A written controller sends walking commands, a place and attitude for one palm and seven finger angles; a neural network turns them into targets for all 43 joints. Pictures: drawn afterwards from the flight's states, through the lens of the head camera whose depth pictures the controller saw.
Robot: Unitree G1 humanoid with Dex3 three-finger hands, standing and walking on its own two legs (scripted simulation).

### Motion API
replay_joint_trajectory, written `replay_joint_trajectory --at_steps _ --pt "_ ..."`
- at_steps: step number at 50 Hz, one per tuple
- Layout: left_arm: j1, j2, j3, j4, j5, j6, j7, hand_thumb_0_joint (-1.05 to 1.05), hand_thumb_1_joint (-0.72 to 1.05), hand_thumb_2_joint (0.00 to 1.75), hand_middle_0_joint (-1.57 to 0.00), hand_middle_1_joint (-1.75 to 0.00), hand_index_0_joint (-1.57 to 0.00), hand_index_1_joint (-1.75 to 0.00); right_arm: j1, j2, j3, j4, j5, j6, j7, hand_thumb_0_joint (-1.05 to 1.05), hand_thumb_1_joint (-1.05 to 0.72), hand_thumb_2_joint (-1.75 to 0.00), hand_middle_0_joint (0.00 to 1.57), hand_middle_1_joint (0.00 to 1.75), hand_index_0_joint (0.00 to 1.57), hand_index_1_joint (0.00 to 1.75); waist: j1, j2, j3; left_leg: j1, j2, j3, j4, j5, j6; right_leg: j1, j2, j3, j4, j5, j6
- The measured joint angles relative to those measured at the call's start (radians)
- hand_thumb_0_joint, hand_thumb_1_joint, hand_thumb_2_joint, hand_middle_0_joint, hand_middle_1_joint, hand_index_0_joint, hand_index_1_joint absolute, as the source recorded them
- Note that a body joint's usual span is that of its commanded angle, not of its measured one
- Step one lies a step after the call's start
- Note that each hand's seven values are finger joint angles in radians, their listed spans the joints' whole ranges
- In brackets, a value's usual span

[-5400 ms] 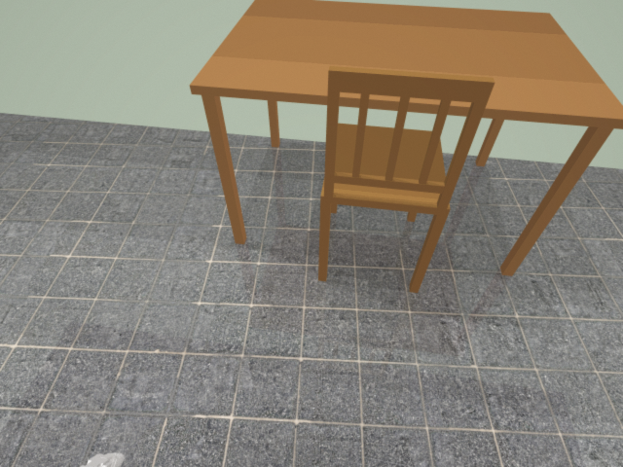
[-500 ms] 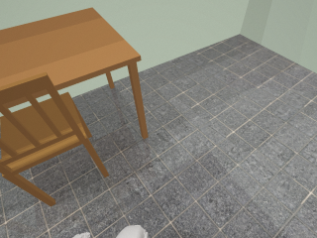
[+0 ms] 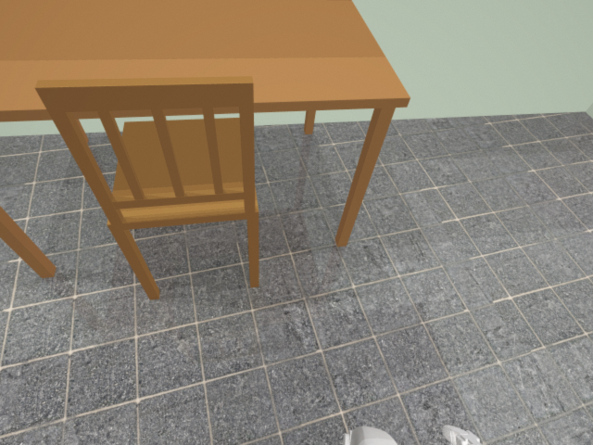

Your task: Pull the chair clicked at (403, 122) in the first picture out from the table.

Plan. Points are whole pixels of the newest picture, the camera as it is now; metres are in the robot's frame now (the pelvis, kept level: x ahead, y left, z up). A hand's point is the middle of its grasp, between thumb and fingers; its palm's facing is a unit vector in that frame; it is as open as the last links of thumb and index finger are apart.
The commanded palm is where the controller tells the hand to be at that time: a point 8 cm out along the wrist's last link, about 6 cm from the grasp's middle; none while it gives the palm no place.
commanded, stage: turn to face it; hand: left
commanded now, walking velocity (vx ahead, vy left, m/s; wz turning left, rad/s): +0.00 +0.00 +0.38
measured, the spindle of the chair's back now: (169, 155) +0.66 +0.33 -0.10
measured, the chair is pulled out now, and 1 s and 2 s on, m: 0.00 0.00 0.00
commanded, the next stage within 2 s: take the last steps up to it in 0.38 s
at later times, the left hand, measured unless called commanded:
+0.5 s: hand out of the picture +0.06 +0.16 -0.15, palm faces +0.19 -0.95 -0.26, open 7.4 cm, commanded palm none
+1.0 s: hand out of the picture -0.04 +0.20 -0.17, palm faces +0.30 -0.94 -0.16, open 7.4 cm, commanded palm none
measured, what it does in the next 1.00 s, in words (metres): steps on the spot: right foot, then left foot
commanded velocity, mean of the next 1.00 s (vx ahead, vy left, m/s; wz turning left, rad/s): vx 0.16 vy -0.01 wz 0.13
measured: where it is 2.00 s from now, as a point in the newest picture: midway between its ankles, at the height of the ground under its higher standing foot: (270, 415)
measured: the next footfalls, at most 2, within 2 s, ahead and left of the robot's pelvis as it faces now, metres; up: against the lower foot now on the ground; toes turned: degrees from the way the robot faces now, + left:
right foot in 0.34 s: +0.04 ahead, -0.13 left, +0.00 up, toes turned +6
left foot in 0.82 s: +0.03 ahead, +0.13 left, +0.00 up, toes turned +19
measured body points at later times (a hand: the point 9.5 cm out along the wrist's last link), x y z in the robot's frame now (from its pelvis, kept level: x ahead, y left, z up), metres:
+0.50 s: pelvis +0.00 -0.04 +0.00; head +0.02 -0.07 +0.45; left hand +0.05 +0.21 -0.13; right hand +0.06 -0.28 -0.17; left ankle -0.04 +0.09 -0.67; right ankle +0.00 -0.13 -0.74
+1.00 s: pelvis +0.05 +0.04 +0.01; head +0.05 +0.06 +0.45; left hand -0.06 +0.25 -0.16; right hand +0.14 -0.18 -0.14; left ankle -0.01 +0.12 -0.74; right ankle +0.08 -0.09 -0.67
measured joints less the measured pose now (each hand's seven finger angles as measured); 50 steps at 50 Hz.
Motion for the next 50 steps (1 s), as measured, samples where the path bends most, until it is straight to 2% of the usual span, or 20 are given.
replay_joint_trajectory --at_steps 6,12,15,17,18,20,22,24,27,33,37,39,41,44,47,50 --pt "-0.044 -0.024 -0.009 -0.021 -0.001 -0.006 0.004 0.01 0.9 0.9 -0.2 -0.3 -0.2 -0.3 0.054 0.019 0.002 0.022 -0.003 0.003 -0.002 0.0 -0.91 -0.9 0.2 0.3 0.21 0.3 -0.026 0.017 -0.023 0.023 -0.031 -0.046 -0.061 0.039 0.008 0.021 0.026 0.028 -0.109 0.016 0.004" --pt "-0.082 -0.058 -0.021 -0.034 -0.005 -0.007 0.008 0.0 0.9 0.9 -0.2 -0.3 -0.2 -0.3 0.106 0.025 -0.003 0.051 -0.011 0.012 -0.007 0.0 -0.91 -0.9 0.2 0.3 0.21 0.3 -0.058 0.042 -0.032 0.013 -0.049 -0.084 -0.054 0.043 -0.001 0.093 0.066 0.032 -0.271 -0.032 -0.016" --pt "-0.09 -0.079 -0.031 -0.041 -0.009 -0.017 0.011 0.0 0.9 0.9 -0.2 -0.3 -0.2 -0.3 0.126 0.019 -0.008 0.068 -0.011 0.018 -0.009 0.0 -0.91 -0.9 0.2 0.3 0.21 0.3 -0.068 0.06 -0.035 -0.005 -0.054 -0.101 -0.03 0.035 -0.014 0.158 0.09 0.029 -0.402 -0.006 -0.033" --pt "-0.083 -0.087 -0.038 -0.047 -0.011 -0.032 0.012 0.0 0.9 0.9 -0.2 -0.3 -0.2 -0.3 0.142 0.016 -0.011 0.078 -0.006 0.02 -0.009 0.0 -0.91 -0.9 0.2 0.3 0.21 0.3 -0.067 0.064 -0.044 -0.027 -0.063 -0.109 0.006 0.018 -0.027 0.232 0.096 0.023 -0.56 0.084 -0.044" --pt "-0.08 -0.096 -0.041 -0.045 -0.008 -0.042 0.015 0.0 0.9 0.9 -0.2 -0.3 -0.2 -0.3 0.146 0.01 -0.014 0.085 -0.001 0.02 -0.007 0.01 -0.91 -0.9 0.2 0.3 0.21 0.3 -0.063 0.077 -0.045 -0.043 -0.059 -0.113 0.04 0.002 -0.036 0.251 0.104 0.015 -0.599 0.075 -0.083" --pt "-0.07 -0.112 -0.05 -0.04 -0.003 -0.051 0.015 0.0 0.9 0.9 -0.2 -0.3 -0.2 -0.3 0.145 0.001 -0.023 0.095 0.0 0.029 -0.01 0.01 -0.91 -0.9 0.2 0.3 0.2 0.3 -0.068 0.099 -0.04 -0.095 -0.052 -0.113 0.185 -0.148 -0.059 0.256 0.112 -0.007 -0.593 0.07 -0.124" --pt "-0.053 -0.122 -0.053 -0.036 -0.003 -0.053 0.016 0.0 0.9 0.9 -0.2 -0.3 -0.2 -0.3 0.145 -0.003 -0.03 0.102 -0.002 0.04 -0.009 0.01 -0.91 -0.9 0.2 0.3 0.2 0.3 -0.067 0.097 -0.04 -0.151 -0.046 -0.092 0.373 -0.214 -0.076 0.274 0.101 -0.022 -0.608 0.078 -0.136" --pt "-0.036 -0.129 -0.054 -0.028 -0.003 -0.052 0.016 0.0 0.9 0.9 -0.2 -0.3 -0.2 -0.3 0.141 -0.009 -0.035 0.109 -0.004 0.046 -0.006 0.01 -0.91 -0.9 0.2 0.3 0.2 0.3 -0.066 0.097 -0.038 -0.192 -0.023 -0.075 0.519 -0.193 -0.091 0.296 0.094 -0.036 -0.634 0.091 -0.137" --pt "-0.011 -0.135 -0.053 -0.009 0.0 -0.056 0.014 0.0 0.9 0.9 -0.2 -0.3 -0.2 -0.3 0.135 -0.015 -0.038 0.117 -0.006 0.048 -0.002 0.01 -0.91 -0.9 0.2 0.3 0.2 0.3 -0.061 0.092 -0.038 -0.21 0.016 -0.064 0.596 -0.152 -0.108 0.32 0.084 -0.057 -0.663 0.103 -0.135" --pt "0.065 -0.122 -0.042 0.039 0.011 -0.084 0.004 0.0 0.91 0.9 -0.2 -0.3 -0.2 -0.3 0.116 -0.019 -0.034 0.134 -0.015 0.04 0.012 0.01 -0.91 -0.9 0.2 0.3 0.2 0.3 -0.02 0.069 -0.053 -0.157 0.076 -0.03 0.447 -0.134 -0.104 0.355 0.062 -0.09 -0.712 0.116 -0.122" --pt "0.133 -0.104 -0.037 0.089 0.017 -0.087 -0.003 0.0 0.91 0.9 -0.2 -0.3 -0.2 -0.3 0.087 -0.013 -0.026 0.128 -0.013 0.018 0.018 0.01 -0.91 -0.9 0.2 0.3 0.2 0.3 0.014 0.047 -0.064 -0.093 0.08 0.005 0.258 -0.145 -0.081 0.37 0.044 -0.099 -0.727 0.112 -0.102" --pt "0.168 -0.094 -0.033 0.119 0.014 -0.081 -0.005 0.0 0.91 0.9 -0.2 -0.3 -0.2 -0.3 0.076 -0.005 -0.017 0.119 -0.012 -0.003 0.016 0.01 -0.91 -0.9 0.2 0.3 0.2 0.3 0.025 0.036 -0.07 -0.035 0.073 0.029 0.121 -0.101 -0.071 0.369 0.035 -0.1 -0.705 0.093 -0.087" --pt "0.206 -0.089 -0.031 0.146 0.008 -0.069 -0.009 0.0 0.9 0.9 -0.2 -0.3 -0.2 -0.3 0.07 -0.002 -0.01 0.106 -0.012 -0.032 0.01 0.01 -0.91 -0.9 0.2 0.3 0.2 0.3 0.027 0.04 -0.079 0.018 0.071 0.035 0.009 -0.05 -0.056 0.339 0.036 -0.096 -0.623 0.036 -0.083" --pt "0.218 -0.076 -0.027 0.191 0.01 -0.038 -0.012 0.01 0.91 0.9 -0.2 -0.3 -0.2 -0.3 0.074 0.036 0.004 0.1 -0.016 -0.057 -0.002 0.0 -0.91 -0.9 0.2 0.3 0.2 0.3 0.021 0.003 -0.074 0.036 0.052 0.063 0.039 -0.052 -0.04 0.222 0.036 -0.039 -0.327 -0.079 -0.104" --pt "0.198 -0.075 -0.025 0.201 0.012 -0.036 -0.025 0.01 0.91 0.9 -0.2 -0.29 -0.19 -0.3 0.117 0.063 0.01 0.109 -0.009 -0.07 -0.02 0.0 -0.92 -0.9 0.2 0.3 0.2 0.3 0.007 -0.002 -0.077 0.103 0.04 0.069 -0.046 -0.04 -0.037 0.102 0.039 -0.027 -0.129 0.001 -0.107" --pt "0.159 -0.082 -0.025 0.18 0.012 -0.048 -0.031 0.01 0.91 0.9 -0.2 -0.29 -0.19 -0.3 0.165 0.059 0.008 0.138 -0.004 -0.079 -0.03 0.0 -0.94 -0.9 0.2 0.3 0.21 0.3 0.001 0.001 -0.075 0.168 0.026 0.071 -0.138 -0.013 -0.029 0.014 0.029 -0.022 -0.088 0.091 -0.094"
